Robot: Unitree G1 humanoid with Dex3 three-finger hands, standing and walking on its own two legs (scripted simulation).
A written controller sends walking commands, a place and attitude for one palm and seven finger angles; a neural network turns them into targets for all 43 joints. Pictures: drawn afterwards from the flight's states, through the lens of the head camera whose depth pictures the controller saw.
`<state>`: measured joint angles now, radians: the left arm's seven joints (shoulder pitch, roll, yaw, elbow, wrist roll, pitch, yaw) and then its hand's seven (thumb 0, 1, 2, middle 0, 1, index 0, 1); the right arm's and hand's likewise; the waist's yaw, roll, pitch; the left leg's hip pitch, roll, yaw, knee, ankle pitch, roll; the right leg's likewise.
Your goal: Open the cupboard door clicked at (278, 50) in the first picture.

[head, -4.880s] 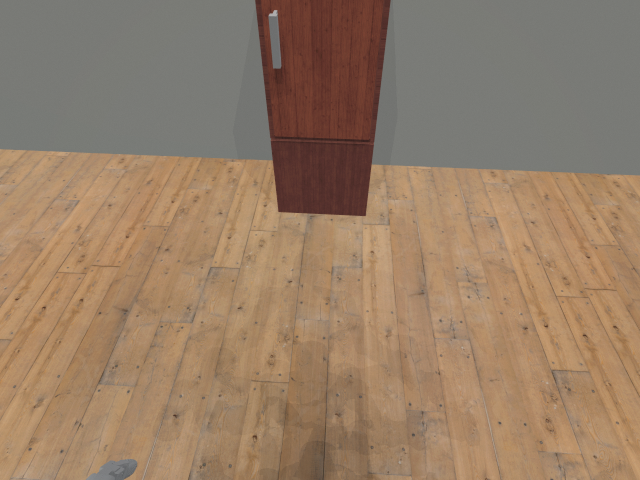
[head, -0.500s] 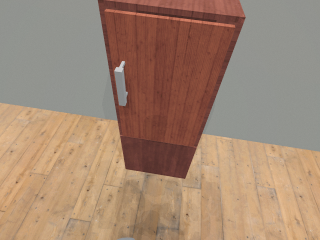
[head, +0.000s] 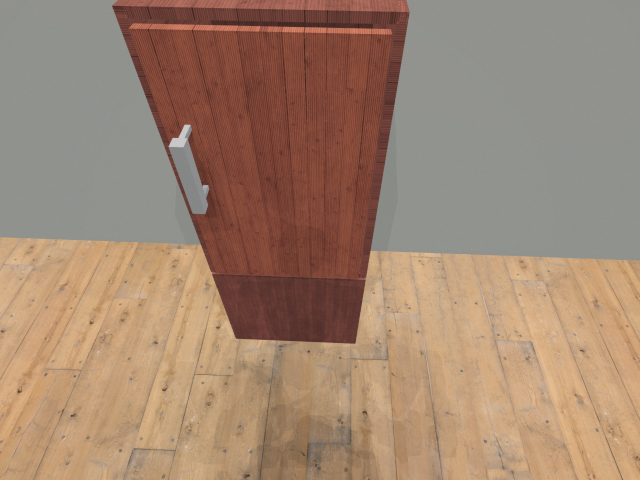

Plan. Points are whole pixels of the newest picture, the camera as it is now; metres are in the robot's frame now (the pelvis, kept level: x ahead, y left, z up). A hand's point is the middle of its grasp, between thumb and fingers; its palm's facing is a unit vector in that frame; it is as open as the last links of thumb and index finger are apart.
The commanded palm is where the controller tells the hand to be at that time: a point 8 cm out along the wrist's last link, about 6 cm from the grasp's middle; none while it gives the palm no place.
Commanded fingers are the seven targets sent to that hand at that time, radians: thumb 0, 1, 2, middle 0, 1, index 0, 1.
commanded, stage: come to a stop and stand still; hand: left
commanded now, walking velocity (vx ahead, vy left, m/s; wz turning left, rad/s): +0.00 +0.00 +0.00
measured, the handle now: (193, 170) +0.60 +0.25 +0.02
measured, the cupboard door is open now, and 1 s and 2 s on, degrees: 0 0 0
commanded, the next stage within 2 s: look again from close up in 0.58 s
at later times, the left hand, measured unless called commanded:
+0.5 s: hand out of the picture -0.03 +0.11 -0.17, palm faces +0.09 -0.98 -0.17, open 7.3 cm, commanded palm none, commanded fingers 0.00 0.90 0.90 -0.20 -0.30 -0.20 -0.30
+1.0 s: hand out of the picture -0.03 +0.15 -0.17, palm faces +0.05 -0.98 -0.20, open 7.4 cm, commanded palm none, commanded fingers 0.00 0.90 0.90 -0.20 -0.30 -0.20 -0.30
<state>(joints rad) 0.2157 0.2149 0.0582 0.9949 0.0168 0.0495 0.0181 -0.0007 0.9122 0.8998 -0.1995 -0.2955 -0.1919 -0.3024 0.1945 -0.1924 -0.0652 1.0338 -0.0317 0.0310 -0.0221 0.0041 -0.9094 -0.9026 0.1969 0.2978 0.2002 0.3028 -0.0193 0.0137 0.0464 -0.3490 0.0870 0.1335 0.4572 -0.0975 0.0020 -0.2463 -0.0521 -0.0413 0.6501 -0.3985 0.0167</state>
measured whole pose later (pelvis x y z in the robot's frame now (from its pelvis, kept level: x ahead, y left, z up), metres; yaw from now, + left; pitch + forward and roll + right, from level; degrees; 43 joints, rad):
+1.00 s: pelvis -0.04 -0.02 +0.00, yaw +1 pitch -2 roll +0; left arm 0.29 0.15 0.00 1.09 0.01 -0.02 0.03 0.00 0.91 0.90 -0.20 -0.30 -0.20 -0.30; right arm 0.33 -0.14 0.01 1.08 -0.03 -0.02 -0.02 0.02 -0.92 -0.90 0.19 0.30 0.20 0.30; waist 0.00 0.02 0.01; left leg -0.19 0.00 0.05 0.50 -0.28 0.02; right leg -0.22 -0.02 -0.07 0.51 -0.26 -0.01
